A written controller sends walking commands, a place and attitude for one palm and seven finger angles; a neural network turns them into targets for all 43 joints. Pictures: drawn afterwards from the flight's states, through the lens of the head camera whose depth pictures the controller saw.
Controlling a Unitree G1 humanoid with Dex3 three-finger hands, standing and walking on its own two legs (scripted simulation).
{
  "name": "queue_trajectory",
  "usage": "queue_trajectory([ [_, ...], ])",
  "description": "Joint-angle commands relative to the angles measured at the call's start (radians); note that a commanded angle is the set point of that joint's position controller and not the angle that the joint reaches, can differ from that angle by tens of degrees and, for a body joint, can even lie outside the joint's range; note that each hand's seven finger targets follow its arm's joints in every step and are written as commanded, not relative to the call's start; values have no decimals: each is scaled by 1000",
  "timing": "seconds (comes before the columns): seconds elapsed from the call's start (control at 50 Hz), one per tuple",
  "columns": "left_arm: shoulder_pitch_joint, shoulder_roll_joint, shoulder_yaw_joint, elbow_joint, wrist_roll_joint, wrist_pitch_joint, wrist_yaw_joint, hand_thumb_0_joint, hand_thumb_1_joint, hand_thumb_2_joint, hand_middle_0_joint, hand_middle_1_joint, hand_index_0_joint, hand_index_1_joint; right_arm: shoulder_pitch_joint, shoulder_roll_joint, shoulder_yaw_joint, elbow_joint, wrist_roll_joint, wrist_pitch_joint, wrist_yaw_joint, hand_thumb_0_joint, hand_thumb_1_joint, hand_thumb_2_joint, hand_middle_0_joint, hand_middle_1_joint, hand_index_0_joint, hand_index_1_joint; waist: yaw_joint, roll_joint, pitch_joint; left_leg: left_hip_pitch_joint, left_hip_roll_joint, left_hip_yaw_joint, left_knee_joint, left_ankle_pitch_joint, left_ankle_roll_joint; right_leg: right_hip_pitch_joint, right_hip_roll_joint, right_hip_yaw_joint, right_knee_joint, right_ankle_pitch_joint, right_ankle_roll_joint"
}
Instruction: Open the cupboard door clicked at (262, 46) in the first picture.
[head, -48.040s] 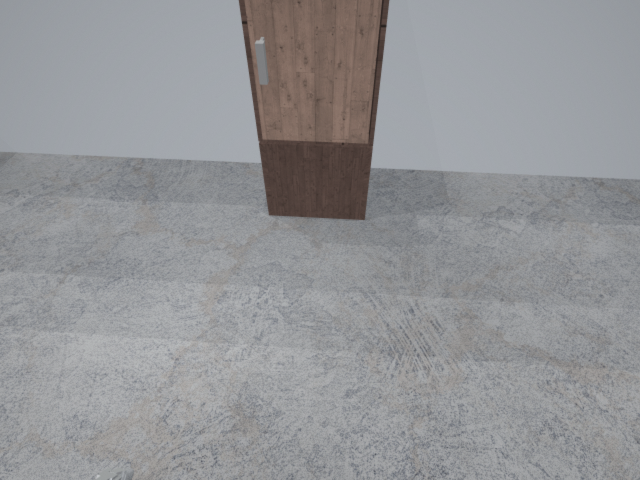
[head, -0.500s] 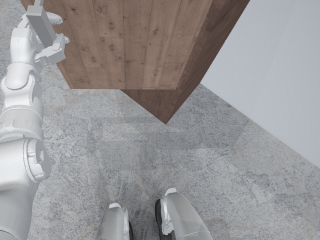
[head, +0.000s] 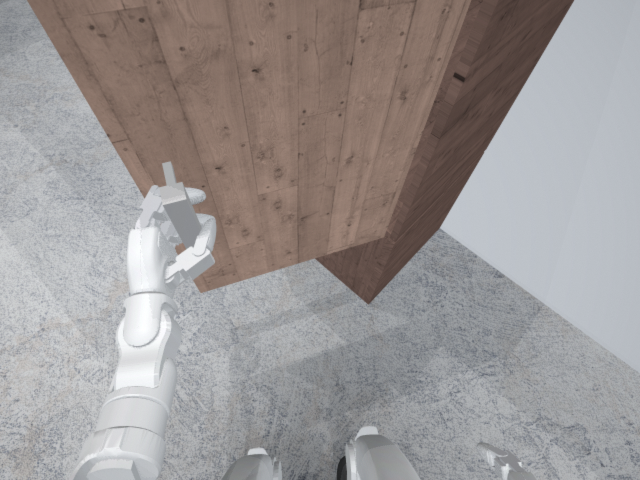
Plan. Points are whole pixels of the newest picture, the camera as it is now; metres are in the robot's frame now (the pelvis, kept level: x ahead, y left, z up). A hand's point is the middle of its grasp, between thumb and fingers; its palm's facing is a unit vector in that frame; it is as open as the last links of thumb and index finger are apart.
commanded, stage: pull the door open along its arc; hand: left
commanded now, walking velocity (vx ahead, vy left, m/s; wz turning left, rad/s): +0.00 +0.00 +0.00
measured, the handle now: (184, 210) +0.44 +0.17 +0.04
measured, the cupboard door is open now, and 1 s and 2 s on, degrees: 63 83 84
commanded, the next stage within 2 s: open thumb and fingers to let go in 0.40 s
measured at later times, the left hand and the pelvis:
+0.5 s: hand (267, 321) +0.30 +0.06 +0.03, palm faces +0.38 -0.92 +0.01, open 6.5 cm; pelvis -0.02 -0.05 +0.00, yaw +5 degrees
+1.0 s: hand (265, 319) +0.30 +0.06 +0.03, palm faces +0.37 -0.93 -0.01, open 12.2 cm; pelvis -0.04 -0.05 -0.01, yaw +5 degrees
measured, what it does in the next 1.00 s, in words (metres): shifts its weight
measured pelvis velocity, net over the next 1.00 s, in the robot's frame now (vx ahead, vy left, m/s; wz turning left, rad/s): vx -0.04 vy -0.05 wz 0.09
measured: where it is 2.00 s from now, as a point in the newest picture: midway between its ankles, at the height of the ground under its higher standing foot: outside the picture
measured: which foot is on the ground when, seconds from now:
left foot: down 0.00-1.00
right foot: down 0.00-1.00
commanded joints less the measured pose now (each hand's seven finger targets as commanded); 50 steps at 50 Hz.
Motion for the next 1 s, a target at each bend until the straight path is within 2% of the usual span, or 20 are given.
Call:
queue_trajectory([
  [0.0, 63, 126, 89, -274, 36, -86, 247, 0, 900, 900, -400, -1350, -400, -1350, 28, -97, -50, -98, -27, -36, 2, 0, -900, -900, 200, 300, 200, 300, 113, -22, -366, 86, -12, -49, -116, 565, -68, 471, -30, -4, -16, 512, -9],
  [0.04, 48, 125, 79, -334, 74, -102, 306, 0, 900, 900, -400, -1350, -400, -1350, -1, -92, -51, -109, -38, -33, -6, 0, -900, -900, 200, 300, 200, 300, 116, -51, -373, 71, -18, -53, -112, 505, -61, 492, -33, 7, -15, 492, -11],
  [0.08, 92, 52, 14, -335, 108, -102, 353, 0, 900, 900, -400, -1350, -400, -1350, -31, -75, -47, -109, -44, -33, -11, 0, -900, -900, 200, 300, 200, 300, 117, -51, -344, 73, -24, -50, -116, 464, -60, 489, -40, 11, -25, 472, -11],
  [0.16, 103, -16, -51, -360, 143, -104, 435, 0, 900, 900, -400, -1350, -400, -1350, -87, -58, -41, -107, -53, -42, -25, 0, -900, -900, 200, 300, 200, 300, 113, -69, -315, 60, -34, -50, -117, 362, -53, 487, -48, 26, -55, 386, -7],
  [0.24, 123, -57, -125, -372, 175, -104, 461, 0, 900, 900, -400, -1350, -400, -1350, -118, -50, -36, -99, -59, -57, -33, 0, -900, -900, 200, 300, 200, 300, 99, -85, -304, 44, -43, -48, -112, 292, -44, 500, -58, 50, -89, 326, -2],
  [0.3, 147, -88, -165, -376, 176, -105, 456, 0, 900, 900, -400, -1350, -400, -1350, -133, -42, -35, -92, -59, -73, -37, 0, -900, -900, 200, 300, 200, 300, 96, -101, -297, 28, -46, -46, -109, 259, -43, 522, -70, 75, -110, 301, 4],
  [0.38, 129, -191, -289, -421, 177, -110, 458, 0, 900, 900, -400, -1350, -400, -1350, -147, -38, -38, -84, -62, -105, -30, 0, -900, -900, 200, 300, 200, 300, 67, -80, -305, 39, -47, -48, -90, 254, -42, 506, -81, 91, -122, 308, 8],
  [0.44, 120, -258, -380, -435, 200, -106, 476, 0, 900, 900, -400, -1350, -400, -1350, -146, -41, -44, -79, -64, -130, -22, 0, -900, -900, 200, 300, 200, 300, 42, -106, -299, 38, -46, -58, -82, 243, -41, 483, -86, 90, -130, 288, 8],
  [0.46, 70, -223, -357, -430, 208, -109, 489, 0, 900, 900, -400, -1350, -400, -1350, -143, -45, -46, -68, -67, -134, -24, 0, -900, -900, 200, 300, 200, 300, 37, -112, -304, 25, -45, -60, -73, 228, -42, 476, -94, 102, -130, 272, 13],
  [0.48, -37, -190, -343, -410, 223, -112, 503, 0, 900, 900, -400, -1350, -400, -1350, -146, -49, -45, -50, -68, -134, -30, 0, -900, -900, 200, 300, 200, 300, 13, -124, -273, 3, -45, -62, -63, 195, -40, 450, -102, 119, -145, 210, 16],
  [0.54, -81, -154, -311, -369, 241, -123, 515, 0, 690, 810, -385, -1327, -385, -1327, -155, -47, -46, -37, -70, -143, -44, 0, -900, -900, 200, 300, 200, 300, 22, -122, -281, -36, -51, -60, -49, 144, -37, 462, -120, 175, -181, 99, 20],
  [0.62, -93, -149, -280, -314, 191, -119, 483, 0, 410, 690, -365, -1298, -365, -1298, -162, -48, -45, -22, -61, -148, -56, 0, -900, -900, 200, 300, 200, 300, 31, -133, -304, -44, -56, -54, -54, 125, -38, 498, -130, 201, -212, 63, 28],
  [0.64, -84, -140, -269, -331, 176, -118, 473, 0, 340, 660, -360, -1290, -360, -1290, -161, -53, -45, -29, -58, -149, -57, 0, -900, -900, 200, 300, 200, 300, 42, -119, -335, -43, -57, -57, -58, 137, -39, 525, -130, 202, -209, 76, 23],
  [0.66, -67, -158, -279, -302, 163, -110, 464, 0, 270, 630, -355, -1283, -355, -1283, -166, -48, -43, -26, -55, -148, -57, 0, -900, -900, 200, 300, 200, 300, 44, -111, -315, -40, -56, -52, -64, 134, -41, 515, -130, 197, -214, 75, 24],
  [0.68, -98, -153, -273, -293, 152, -107, 459, 0, 200, 600, -350, -1275, -350, -1275, -161, -53, -41, -21, -54, -147, -58, 0, -900, -900, 200, 300, 200, 300, 28, -134, -298, -43, -55, -55, -64, 129, -40, 505, -129, 192, -217, 66, 28],
  [0.72, -123, -154, -269, -290, 145, -112, 454, 0, 60, 540, -340, -1260, -340, -1260, -161, -54, -42, -20, -54, -148, -59, 0, -900, -900, 200, 300, 200, 300, 32, -133, -291, -36, -55, -55, -71, 123, -39, 493, -124, 182, -220, 32, 25],
  [0.8, -142, -141, -251, -245, 154, -125, 462, 0, -220, 420, -320, -1230, -320, -1230, -160, -58, -42, -17, -56, -149, -56, 0, -900, -900, 200, 300, 200, 300, 34, -147, -274, -43, -54, -57, -72, 112, -38, 464, -119, 171, -213, -12, 21],
  [0.88, -194, -136, -248, -219, 172, -139, 479, 0, -500, 300, -300, -1200, -300, -1200, -164, -60, -42, -19, -60, -150, -54, 0, -900, -900, 200, 300, 200, 300, 33, -119, -268, -33, -54, -56, -77, 95, -35, 422, -109, 149, -202, -56, 13],
  [0.92, -196, -150, -259, -215, 180, -144, 484, 0, -500, 300, -300, -1200, -300, -1200, -163, -58, -42, -20, -62, -150, -52, 0, -900, -900, 200, 300, 200, 300, 34, -117, -280, -18, -54, -55, -83, 102, -33, 421, -103, 135, -194, -42, 11],
  [0.98, -225, -157, -265, -204, 184, -145, 493, 0, -500, 300, -275, -1050, -275, -1050, -160, -59, -41, -18, -63, -149, -53, 0, -900, -900, 200, 300, 200, 300, 30, -108, -275, -8, -52, -59, -94, 99, -33, 401, -95, 110, -179, -34, 9],
])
